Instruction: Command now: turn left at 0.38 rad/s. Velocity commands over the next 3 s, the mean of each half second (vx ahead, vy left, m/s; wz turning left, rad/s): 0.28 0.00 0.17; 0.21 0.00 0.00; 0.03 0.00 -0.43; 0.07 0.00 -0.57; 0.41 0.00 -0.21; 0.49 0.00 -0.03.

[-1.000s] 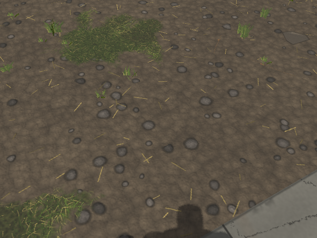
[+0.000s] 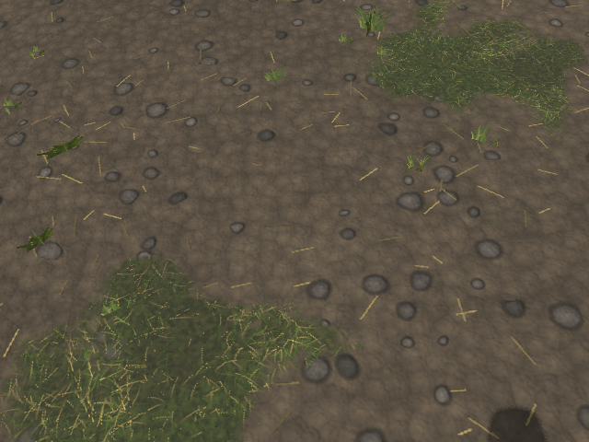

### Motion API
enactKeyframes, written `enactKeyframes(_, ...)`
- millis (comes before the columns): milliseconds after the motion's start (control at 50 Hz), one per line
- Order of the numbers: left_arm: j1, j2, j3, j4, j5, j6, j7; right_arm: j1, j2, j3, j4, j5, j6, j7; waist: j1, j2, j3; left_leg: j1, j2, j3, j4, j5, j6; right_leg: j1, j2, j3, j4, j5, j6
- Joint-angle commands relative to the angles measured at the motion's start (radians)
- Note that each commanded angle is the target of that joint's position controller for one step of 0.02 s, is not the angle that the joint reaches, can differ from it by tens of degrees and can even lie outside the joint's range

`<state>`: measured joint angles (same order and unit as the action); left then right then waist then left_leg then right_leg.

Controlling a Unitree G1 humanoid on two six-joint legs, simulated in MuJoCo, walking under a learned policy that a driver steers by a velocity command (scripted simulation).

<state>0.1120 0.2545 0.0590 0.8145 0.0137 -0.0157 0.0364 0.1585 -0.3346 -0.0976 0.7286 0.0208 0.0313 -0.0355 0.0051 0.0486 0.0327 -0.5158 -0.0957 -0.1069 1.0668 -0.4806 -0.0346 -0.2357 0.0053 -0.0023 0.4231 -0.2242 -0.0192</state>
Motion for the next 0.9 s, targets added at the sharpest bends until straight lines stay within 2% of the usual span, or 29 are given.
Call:
enactKeyframes(20,-0.058,0.119,0.014,-0.088,-0.009,-0.007,0.011,0.037,-0.062,-0.016,-0.056,0.001,0.003,0.006,-0.014,-0.162,-0.070,-0.099,0.047,-0.007,0.161,0.042,-0.044,0.119,-0.252,0.178,-0.110,0.432,-0.219)
enactKeyframes(80,0.034,0.135,0.020,-0.065,-0.019,-0.002,0.013,-0.042,-0.013,0.017,-0.100,-0.004,-0.010,0.021,0.044,-0.206,-0.087,-0.086,0.098,0.067,-0.098,0.106,-0.039,0.183,-0.228,0.177,-0.189,-0.004,-0.212)
enactKeyframes(120,0.052,0.175,0.030,-0.057,-0.023,-0.008,0.002,-0.058,0.008,0.036,-0.110,-0.008,-0.024,0.037,0.054,-0.242,-0.066,0.035,0.111,0.113,-0.272,0.064,-0.018,0.117,-0.227,0.176,-0.227,-0.128,-0.208)
enactKeyframes(140,0.061,0.193,0.035,-0.054,-0.025,-0.012,-0.007,-0.055,-0.003,0.037,-0.107,-0.007,-0.032,0.043,0.054,-0.244,-0.050,0.093,0.107,0.134,-0.345,0.046,-0.003,0.083,-0.231,0.173,-0.233,-0.137,-0.210)
enactKeyframes(180,0.081,0.214,0.041,-0.045,-0.041,-0.020,-0.026,-0.017,-0.033,0.029,-0.089,-0.005,-0.048,0.049,0.035,-0.218,-0.028,0.206,0.090,0.165,-0.506,0.119,0.037,0.037,-0.242,0.175,-0.220,-0.152,-0.212)
enactKeyframes(200,0.076,0.213,0.040,-0.043,-0.053,-0.022,-0.034,0.033,-0.032,0.026,-0.066,-0.004,-0.056,0.051,0.004,-0.204,-0.021,0.300,0.080,0.180,-0.616,0.213,0.063,-0.010,-0.235,0.165,-0.196,-0.172,-0.203)
enactKeyframes(220,0.083,0.191,0.032,-0.038,-0.056,-0.025,-0.042,0.093,-0.037,0.021,-0.037,-0.002,-0.060,0.049,-0.025,-0.187,-0.026,0.413,0.065,0.185,-0.681,0.238,0.084,-0.070,-0.216,0.150,-0.154,-0.177,-0.185)
enactKeyframes(240,0.074,0.138,0.016,-0.041,-0.046,-0.034,-0.049,0.176,-0.059,0.012,-0.015,0.005,-0.064,0.043,-0.065,-0.157,-0.068,0.574,0.112,0.112,-0.683,0.235,0.103,-0.166,-0.184,0.112,-0.066,-0.186,-0.141)
enactKeyframes(260,0.031,0.047,-0.015,-0.071,-0.022,-0.046,-0.062,0.289,-0.123,-0.002,0.000,-0.001,-0.066,0.034,-0.105,0.043,-0.128,0.723,0.316,-0.156,-0.746,0.214,0.156,-0.315,-0.088,-0.002,0.241,-0.240,-0.066)
enactKeyframes(280,-0.014,0.069,-0.007,-0.130,-0.031,-0.064,-0.057,0.308,-0.233,-0.028,-0.010,-0.012,-0.072,0.039,-0.108,0.238,-0.091,0.703,0.505,-0.472,-0.855,0.023,0.315,-0.551,0.001,-0.059,0.444,-0.370,-0.027)
enactKeyframes(300,-0.054,0.147,0.015,-0.133,-0.047,-0.071,-0.054,0.277,-0.156,-0.012,-0.022,-0.019,-0.091,0.040,-0.119,0.134,-0.023,0.634,0.499,-0.514,-0.901,-0.146,0.353,-0.617,-0.064,0.023,0.610,-0.351,-0.025)
enactKeyframes(320,-0.036,0.163,0.023,-0.126,-0.061,-0.072,-0.060,0.228,-0.100,0.007,-0.029,-0.020,-0.105,0.039,-0.085,0.122,0.027,0.602,0.451,-0.438,-0.912,-0.188,0.317,-0.655,-0.095,0.046,0.649,-0.250,-0.037)
enactKeyframes(360,-0.004,0.150,0.025,-0.101,-0.042,-0.075,-0.064,0.172,-0.066,0.021,-0.040,-0.012,-0.117,0.041,-0.052,0.098,0.056,0.560,0.382,-0.305,-0.943,-0.040,0.269,-0.652,-0.123,0.046,0.628,-0.099,-0.033)
enactKeyframes(400,-0.008,0.120,0.020,-0.095,-0.033,-0.081,-0.068,0.185,-0.050,0.027,-0.037,-0.020,-0.122,0.036,-0.044,0.069,0.051,0.533,0.342,-0.199,-0.967,0.148,0.251,-0.614,-0.125,0.026,0.590,0.017,-0.017)
enactKeyframes(460,-0.039,0.092,0.011,-0.107,-0.028,-0.079,-0.069,0.212,-0.059,0.023,-0.024,-0.018,-0.124,0.031,-0.050,0.055,0.046,0.502,0.304,-0.081,-0.980,0.307,0.246,-0.573,-0.113,0.005,0.462,0.147,0.016)
enactKeyframes(520,-0.126,0.067,-0.005,-0.141,-0.033,-0.081,-0.078,0.249,-0.080,0.018,-0.007,-0.015,-0.124,0.029,-0.080,0.058,0.072,0.454,0.291,-0.013,-0.991,0.380,0.238,-0.493,-0.086,-0.025,0.293,0.248,0.026)
enactKeyframes(580,-0.197,0.063,-0.013,-0.172,-0.032,-0.087,-0.097,0.278,-0.096,0.013,0.013,-0.010,-0.118,0.029,-0.094,0.043,0.112,0.445,0.299,0.018,-0.966,0.493,0.225,-0.417,-0.059,-0.040,0.157,0.292,0.008)
enactKeyframes(620,-0.182,0.089,-0.004,-0.185,-0.032,-0.093,-0.109,0.281,-0.114,0.008,0.026,-0.009,-0.106,0.024,-0.064,0.062,0.089,0.493,0.320,0.023,-0.908,0.649,0.196,-0.352,-0.041,-0.027,0.111,0.298,-0.011)
enactKeyframes(660,-0.092,0.134,0.015,-0.165,-0.020,-0.095,-0.106,0.253,-0.130,0.001,0.022,-0.008,-0.098,0.018,-0.010,0.094,0.005,0.563,0.316,0.030,-0.780,0.913,0.159,-0.241,-0.004,-0.032,0.093,0.253,-0.041)
enactKeyframes(680,0.014,0.160,0.029,-0.133,-0.013,-0.095,-0.097,0.229,-0.131,0.000,0.015,-0.008,-0.093,0.015,0.049,0.093,-0.070,0.566,0.284,0.051,-0.649,1.039,0.133,-0.104,0.028,-0.056,0.060,0.284,-0.064)
enactKeyframes(700,0.118,0.197,0.042,-0.106,-0.007,-0.095,-0.083,0.244,-0.111,0.008,0.011,-0.012,-0.093,0.015,0.095,0.070,-0.157,0.500,0.231,0.075,-0.480,1.012,0.093,0.091,0.001,-0.049,0.036,0.427,-0.091)
enactKeyframes(720,0.227,0.277,0.051,-0.095,0.022,-0.091,-0.068,0.301,-0.041,0.033,-0.019,-0.044,-0.097,0.015,0.092,-0.107,-0.331,0.260,0.160,0.083,-0.171,0.586,0.051,0.441,-0.227,0.164,0.162,0.835,-0.171)
enactKeyframes(740,0.229,0.283,0.041,-0.094,0.032,-0.083,-0.072,0.498,0.058,0.064,0.016,-0.025,-0.101,0.023,0.010,-0.355,-0.532,0.022,0.004,0.000,0.189,-0.249,-0.005,0.682,-0.484,0.535,0.117,0.981,-0.371)
enactKeyframes(760,0.209,0.216,0.033,-0.110,0.008,-0.070,-0.073,0.444,-0.073,0.033,0.051,0.000,-0.097,0.024,0.061,-0.226,-0.542,0.035,0.037,-0.108,0.285,-0.201,-0.007,0.551,-0.419,0.532,0.026,0.785,-0.335)
enactKeyframes(780,0.122,0.168,0.017,-0.112,-0.009,-0.064,-0.071,0.319,-0.102,0.023,0.019,0.017,-0.089,0.022,0.050,-0.178,-0.361,-0.058,0.095,-0.043,0.277,-0.155,-0.006,0.426,-0.372,0.380,-0.002,0.651,-0.291)
enactKeyframes(800,0.060,0.126,0.001,-0.111,-0.018,-0.060,-0.068,0.257,-0.088,0.030,0.005,0.001,-0.081,0.012,0.025,-0.105,-0.257,-0.055,0.140,-0.002,0.209,-0.087,-0.011,0.277,-0.318,0.302,-0.039,0.574,-0.257)
enactKeyframes(820,0.018,0.101,-0.008,-0.109,-0.012,-0.059,-0.066,0.228,-0.078,0.027,-0.002,-0.013,-0.067,0.004,-0.001,-0.099,-0.189,-0.011,0.170,0.009,0.154,-0.031,-0.016,0.134,-0.288,0.249,-0.080,0.510,-0.244)
enactKeyframes(860,-0.034,0.105,-0.007,-0.095,0.016,-0.061,-0.067,0.269,-0.040,0.030,0.004,-0.017,-0.037,-0.005,-0.053,-0.149,-0.145,0.139,0.189,0.033,0.064,0.033,-0.021,-0.070,-0.241,0.170,-0.160,0.406,-0.236)
enactKeyframes(900,-0.067,0.109,-0.005,-0.083,0.021,-0.067,-0.067,0.278,-0.005,0.040,0.004,-0.021,-0.026,-0.015,-0.071,-0.165,-0.130,0.201,0.189,0.055,-0.098,0.034,-0.026,-0.144,-0.217,0.107,-0.177,0.407,-0.239)
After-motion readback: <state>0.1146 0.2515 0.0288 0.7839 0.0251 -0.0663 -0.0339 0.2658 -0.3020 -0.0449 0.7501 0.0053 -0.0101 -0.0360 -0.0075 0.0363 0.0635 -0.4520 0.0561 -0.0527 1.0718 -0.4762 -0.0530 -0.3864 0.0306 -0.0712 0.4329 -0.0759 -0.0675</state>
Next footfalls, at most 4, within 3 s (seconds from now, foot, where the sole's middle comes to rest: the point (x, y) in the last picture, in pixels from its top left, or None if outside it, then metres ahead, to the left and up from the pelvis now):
0.26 left None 0.04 0.15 -0.78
0.70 right None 0.40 -0.07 -0.78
1.12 left None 0.36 0.16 -0.78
1.48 right None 0.33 -0.10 -0.78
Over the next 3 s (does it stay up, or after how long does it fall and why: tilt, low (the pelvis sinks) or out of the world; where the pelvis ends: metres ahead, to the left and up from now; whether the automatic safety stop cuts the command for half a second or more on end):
stays up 0.69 -0.29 -0.02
